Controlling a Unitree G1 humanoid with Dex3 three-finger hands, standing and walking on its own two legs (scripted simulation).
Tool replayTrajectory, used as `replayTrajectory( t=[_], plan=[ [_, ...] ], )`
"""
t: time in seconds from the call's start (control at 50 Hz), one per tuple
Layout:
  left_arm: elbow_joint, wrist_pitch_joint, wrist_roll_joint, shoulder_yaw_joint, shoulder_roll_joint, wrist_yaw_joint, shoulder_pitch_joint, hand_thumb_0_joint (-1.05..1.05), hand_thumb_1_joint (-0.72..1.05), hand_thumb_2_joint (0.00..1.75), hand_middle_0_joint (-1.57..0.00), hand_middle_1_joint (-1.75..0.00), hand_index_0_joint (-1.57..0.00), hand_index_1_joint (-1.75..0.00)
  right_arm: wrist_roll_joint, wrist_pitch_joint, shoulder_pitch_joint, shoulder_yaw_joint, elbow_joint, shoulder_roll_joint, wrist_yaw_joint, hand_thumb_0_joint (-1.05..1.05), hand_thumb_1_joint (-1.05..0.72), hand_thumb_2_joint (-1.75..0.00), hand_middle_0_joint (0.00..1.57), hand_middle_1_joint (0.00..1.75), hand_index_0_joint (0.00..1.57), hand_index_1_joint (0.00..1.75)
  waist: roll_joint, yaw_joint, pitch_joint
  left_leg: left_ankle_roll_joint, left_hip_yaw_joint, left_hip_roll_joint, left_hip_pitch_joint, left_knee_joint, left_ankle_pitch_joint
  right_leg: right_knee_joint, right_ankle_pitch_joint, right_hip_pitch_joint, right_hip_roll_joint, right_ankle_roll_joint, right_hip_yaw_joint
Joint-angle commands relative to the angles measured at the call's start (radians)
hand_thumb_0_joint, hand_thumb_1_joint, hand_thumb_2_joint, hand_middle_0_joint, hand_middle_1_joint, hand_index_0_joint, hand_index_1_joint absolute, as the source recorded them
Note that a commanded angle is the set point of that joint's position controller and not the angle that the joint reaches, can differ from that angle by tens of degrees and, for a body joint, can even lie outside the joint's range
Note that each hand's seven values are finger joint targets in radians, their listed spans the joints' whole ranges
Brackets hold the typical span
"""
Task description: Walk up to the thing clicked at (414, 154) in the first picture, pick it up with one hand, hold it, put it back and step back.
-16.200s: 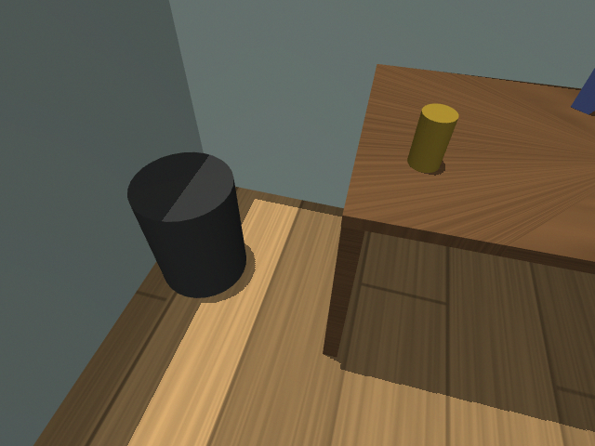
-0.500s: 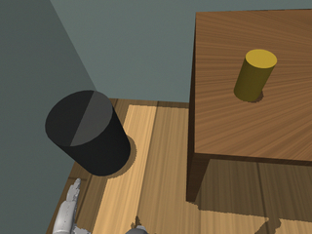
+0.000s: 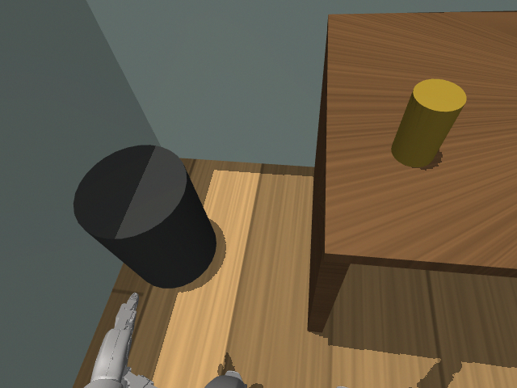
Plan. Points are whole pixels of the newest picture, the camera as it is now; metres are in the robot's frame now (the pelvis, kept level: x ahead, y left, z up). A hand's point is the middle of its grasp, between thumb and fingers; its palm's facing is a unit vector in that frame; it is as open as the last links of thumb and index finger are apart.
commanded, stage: approach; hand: right
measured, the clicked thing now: (424, 126) +0.55 -0.19 +0.07
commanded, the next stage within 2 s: close in in 0.22 s
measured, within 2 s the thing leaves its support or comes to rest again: neither
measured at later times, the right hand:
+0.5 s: hand (458, 148) +0.51 -0.24 +0.06, palm faces +0.11 +0.99 +0.06, open 17.2 cm
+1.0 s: hand (435, 139) +0.52 -0.20 +0.07, palm faces +0.13 +0.99 +0.04, open 17.3 cm
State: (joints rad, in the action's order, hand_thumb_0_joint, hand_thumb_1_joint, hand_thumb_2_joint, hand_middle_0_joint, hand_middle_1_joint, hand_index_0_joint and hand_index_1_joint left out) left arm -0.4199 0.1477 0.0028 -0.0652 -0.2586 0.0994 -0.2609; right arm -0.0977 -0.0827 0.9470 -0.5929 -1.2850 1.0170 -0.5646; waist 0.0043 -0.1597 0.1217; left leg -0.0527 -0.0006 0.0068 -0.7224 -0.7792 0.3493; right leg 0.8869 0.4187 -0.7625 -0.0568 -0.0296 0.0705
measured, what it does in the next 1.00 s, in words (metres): stands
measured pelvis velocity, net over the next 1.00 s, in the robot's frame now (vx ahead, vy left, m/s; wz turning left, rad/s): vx -0.01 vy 0.01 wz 0.02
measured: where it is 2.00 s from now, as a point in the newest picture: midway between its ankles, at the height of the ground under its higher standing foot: outside the picture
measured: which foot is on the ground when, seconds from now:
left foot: down 0.00-1.00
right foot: down 0.00-1.00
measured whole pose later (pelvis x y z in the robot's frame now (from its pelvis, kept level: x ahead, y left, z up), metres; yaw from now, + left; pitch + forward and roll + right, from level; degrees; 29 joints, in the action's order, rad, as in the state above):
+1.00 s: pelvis -0.01 +0.01 -0.03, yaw +1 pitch +21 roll +3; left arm -0.09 0.04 0.03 0.03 -0.24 -0.01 -0.37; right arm -0.04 -0.24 0.92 -0.49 -1.08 0.55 -0.15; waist -0.01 -0.22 0.13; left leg -0.05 -0.02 -0.01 -0.93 -0.99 0.42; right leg 1.07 0.48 -0.95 -0.06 -0.04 0.06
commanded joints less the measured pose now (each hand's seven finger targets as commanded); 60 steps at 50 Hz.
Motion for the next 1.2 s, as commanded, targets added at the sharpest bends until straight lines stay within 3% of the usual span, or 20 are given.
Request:
replayTrajectory(
  t=[0.0, 0.12, 0.22, 0.32, 0.36, 0.42, 0.46, 0.5, 0.56, 0.64, 0.68, 0.74, 0.8, 0.92, 1.0, 1.02, 1.04, 1.12, 1.16, 1.18],
  plan=[
    [0.157, 0.049, 0.001, 0.083, -0.173, 0.015, -0.025, 0.0, -0.56, 0.05, -0.05, -0.05, -0.05, -0.06, -0.028, -0.071, 0.353, 0.007, 0.202, 0.258, 0.006, 0.0, 0.48, -0.03, 0.07, 0.03, 0.06, 0.03, 0.181, -0.019, 0.378, 0.065, 0.039, -0.038, 0.117, 0.039, -0.296, -0.073, -0.4, 0.293, 0.029, 0.038, -0.024],
    [0.206, 0.059, 0.006, 0.045, -0.12, -0.01, -0.012, 0.0, -0.55, 0.04, -0.06, -0.06, -0.06, -0.06, -0.041, -0.128, 0.35, 0.072, 0.209, 0.089, 0.036, 0.0, 0.44, -0.03, 0.07, 0.03, 0.06, 0.03, 0.204, -0.039, 0.33, 0.065, 0.033, -0.035, -0.005, -0.005, -0.206, -0.043, -0.265, 0.216, 0.031, 0.042, -0.027],
    [0.201, 0.049, 0.019, 0.118, -0.164, -0.023, -0.107, 0.0, -0.54, 0.04, -0.06, -0.06, -0.06, -0.06, -0.053, -0.18, 0.366, 0.07, 0.263, 0.045, 0.084, 0.0, 0.4, -0.04, 0.07, 0.03, 0.06, 0.03, 0.273, -0.065, 0.409, 0.066, 0.045, -0.041, -0.12, -0.071, -0.186, 0.011, -0.353, 0.273, 0.017, 0.028, -0.012],
    [0.335, 0.034, 0.031, 0.113, -0.15, -0.038, -0.069, 0.0, -0.55, 0.04, -0.06, -0.06, -0.06, -0.06, -0.034, -0.244, 0.46, -0.001, 0.419, 0.106, 0.189, 0.0, 0.44, -0.01, 0.08, 0.02, 0.06, 0.02, 0.284, -0.039, 0.611, 0.069, 0.036, -0.04, -0.044, -0.127, -0.247, 0.083, -0.402, 0.262, 0.027, 0.027, -0.021],
    [0.371, 0.018, 0.028, 0.11, -0.149, -0.046, -0.054, 0.0, -0.55, 0.05, -0.06, -0.06, -0.06, -0.06, -0.026, -0.237, 0.334, 0.02, 0.278, 0.022, 0.232, 0.0, 0.47, -0.02, 0.07, 0.03, 0.05, 0.03, 0.222, -0.035, 0.559, 0.067, 0.046, -0.046, -0.02, -0.119, -0.224, 0.072, -0.344, 0.193, 0.034, 0.029, -0.02],
    [0.446, -0.003, 0.035, 0.142, -0.175, -0.044, -0.024, 0.0, -0.55, 0.04, -0.05, -0.05, -0.06, -0.05, 0.015, -0.28, 0.565, -0.066, 0.553, 0.189, 0.325, 0.0, 0.49, -0.01, 0.06, 0.03, 0.05, 0.03, 0.34, -0.002, 0.711, 0.072, 0.029, -0.041, 0.049, -0.13, -0.228, 0.071, -0.32, 0.236, 0.033, 0.021, -0.035],
    [0.384, -0.022, 0.037, 0.132, -0.148, -0.054, -0.082, 0.0, -0.54, 0.04, -0.05, -0.06, -0.06, -0.05, 0.036, -0.254, 0.359, 0.028, 0.332, -0.004, 0.35, 0.0, 0.51, -0.01, 0.06, 0.03, 0.05, 0.03, 0.264, -0.01, 0.573, 0.073, 0.045, -0.052, 0.024, -0.125, -0.227, 0.071, -0.333, 0.184, 0.035, 0.02, -0.032],
    [0.448, -0.028, 0.035, 0.109, -0.126, -0.059, -0.004, 0.0, -0.55, 0.04, -0.06, -0.06, -0.06, -0.05, 0.051, -0.258, 0.372, 0.051, 0.339, -0.044, 0.379, 0.0, 0.53, -0.02, 0.05, 0.04, 0.04, 0.04, 0.245, -0.021, 0.572, 0.073, 0.044, -0.054, 0.034, -0.115, -0.223, 0.063, -0.33, 0.166, 0.03, 0.022, -0.032],
    [0.54, -0.038, 0.033, 0.148, -0.166, -0.059, 0.001, 0.0, -0.54, 0.04, -0.06, -0.06, -0.06, -0.05, 0.061, -0.281, 0.531, -0.018, 0.548, 0.093, 0.395, 0.0, 0.52, -0.03, 0.05, 0.04, 0.04, 0.04, 0.307, -0.019, 0.693, 0.076, 0.035, -0.051, 0.067, -0.126, -0.285, 0.077, -0.41, 0.252, 0.02, 0.016, -0.038],
    [0.356, -0.058, 0.024, 0.117, -0.083, -0.084, -0.139, 0.0, -0.54, 0.04, -0.06, -0.06, -0.06, -0.05, 0.04, -0.225, 0.239, 0.104, 0.169, -0.233, 0.366, 0.0, 0.51, -0.04, 0.05, 0.04, 0.04, 0.04, 0.162, -0.073, 0.318, 0.071, 0.046, -0.056, -0.047, -0.096, -0.216, 0.05, -0.289, 0.071, 0.018, 0.032, -0.033],
    [0.561, -0.039, 0.026, 0.165, -0.147, -0.08, -0.004, 0.0, -0.54, 0.03, -0.06, -0.06, -0.07, -0.05, 0.058, -0.238, 0.415, 0.063, 0.373, -0.109, 0.371, 0.0, 0.5, -0.05, 0.05, 0.05, 0.04, 0.05, 0.164, -0.071, 0.501, 0.065, 0.034, -0.051, -0.01, -0.114, -0.256, 0.063, -0.318, 0.147, 0.007, 0.035, -0.034],
    [0.397, -0.056, 0.028, 0.153, -0.106, -0.095, -0.183, 0.0, -0.54, 0.03, -0.06, -0.06, -0.06, -0.05, 0.034, -0.219, 0.346, 0.104, 0.246, -0.23, 0.356, 0.0, 0.47, -0.04, 0.05, 0.04, 0.04, 0.04, 0.141, -0.087, 0.381, 0.064, 0.038, -0.054, -0.054, -0.12, -0.233, 0.074, -0.276, 0.088, 0.016, 0.038, -0.038],
    [0.584, -0.04, 0.019, 0.216, -0.169, -0.09, -0.091, 0.0, -0.55, 0.04, -0.06, -0.06, -0.06, -0.06, 0.041, -0.235, 0.45, 0.074, 0.427, -0.138, 0.367, 0.0, 0.48, -0.05, 0.05, 0.04, 0.04, 0.04, 0.139, -0.096, 0.603, 0.056, 0.033, -0.046, 0.054, -0.129, -0.331, 0.095, -0.362, 0.186, 0.021, 0.043, -0.044],
    [0.564, -0.052, 0.014, 0.175, -0.131, -0.092, -0.055, 0.0, -0.55, 0.04, -0.05, -0.06, -0.05, -0.06, 0.039, -0.242, 0.558, 0.083, 0.554, -0.151, 0.427, 0.0, 0.43, -0.03, 0.06, 0.04, 0.05, 0.04, 0.21, -0.052, 0.611, 0.064, 0.031, -0.045, 0.037, -0.12, -0.271, 0.074, -0.322, 0.22, 0.028, 0.037, -0.048],
    [0.434, -0.071, 0.028, 0.135, -0.099, -0.096, -0.091, 0.0, -0.6, 0.09, -0.05, -0.04, -0.03, -0.06, 0.076, -0.221, 0.379, 0.148, 0.289, -0.255, 0.456, 0.0, 0.41, -0.06, 0.06, 0.04, 0.05, 0.04, 0.183, -0.042, 0.425, 0.069, 0.036, -0.052, -0.018, -0.102, -0.207, 0.048, -0.28, 0.137, 0.03, 0.028, -0.046],
    [0.502, -0.068, 0.028, 0.168, -0.128, -0.091, -0.056, 0.0, -0.61, 0.09, -0.05, -0.04, -0.03, -0.06, 0.08, -0.251, 0.536, 0.098, 0.481, -0.142, 0.471, 0.0, 0.38, -0.07, 0.06, 0.04, 0.05, 0.04, 0.238, -0.037, 0.554, 0.07, 0.026, -0.049, 0.017, -0.107, -0.242, 0.055, -0.319, 0.194, 0.027, 0.026, -0.049],
    [0.558, -0.063, 0.032, 0.156, -0.117, -0.09, -0.014, 0.0, -0.61, 0.09, -0.05, -0.04, -0.03, -0.06, 0.08, -0.261, 0.615, 0.116, 0.568, -0.152, 0.47, 0.0, 0.38, -0.05, 0.08, 0.04, 0.06, 0.04, 0.284, -0.03, 0.654, 0.072, 0.028, -0.049, 0.042, -0.12, -0.282, 0.062, -0.383, 0.276, 0.023, 0.022, -0.051],
    [0.33, -0.096, 0.031, 0.125, -0.081, -0.105, -0.178, 0.0, -0.57, 0.06, -0.05, -0.05, -0.05, -0.06, 0.065, -0.201, 0.227, 0.16, 0.107, -0.334, 0.449, 0.0, 0.5, 0.0, 0.13, 0.03, 0.12, 0.03, 0.111, -0.045, 0.325, 0.064, 0.038, -0.052, 0.029, -0.09, -0.258, 0.047, -0.294, 0.063, 0.039, 0.033, -0.054],
    [0.58, -0.074, 0.027, 0.189, -0.156, -0.095, 0.002, 0.0, -0.56, 0.05, -0.06, -0.05, -0.05, -0.06, 0.076, -0.251, 0.522, 0.047, 0.464, -0.097, 0.462, 0.0, 0.45, -0.01, 0.21, 0.08, 0.2, 0.08, 0.134, -0.043, 0.601, 0.054, 0.015, -0.042, 0.125, -0.111, -0.33, 0.062, -0.337, 0.132, 0.027, 0.037, -0.053],
    [0.55, -0.079, 0.034, 0.179, -0.146, -0.093, -0.032, 0.0, -0.57, 0.05, -0.05, -0.05, -0.05, -0.06, 0.082, -0.254, 0.585, 0.06, 0.488, -0.096, 0.461, 0.0, 0.47, -0.01, 0.26, 0.11, 0.25, 0.11, 0.178, -0.044, 0.632, 0.056, 0.013, -0.043, 0.114, -0.121, -0.34, 0.067, -0.359, 0.179, 0.027, 0.036, -0.058]
  ],
)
